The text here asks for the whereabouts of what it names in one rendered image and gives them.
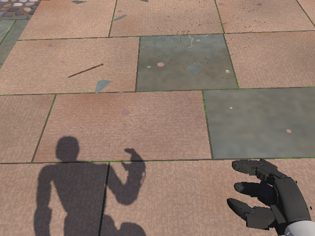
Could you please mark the robot right forearm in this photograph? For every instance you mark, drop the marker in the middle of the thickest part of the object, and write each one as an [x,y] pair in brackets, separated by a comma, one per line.
[300,228]

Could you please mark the right robot hand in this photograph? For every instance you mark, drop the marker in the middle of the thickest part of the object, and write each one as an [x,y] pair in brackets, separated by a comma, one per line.
[285,200]

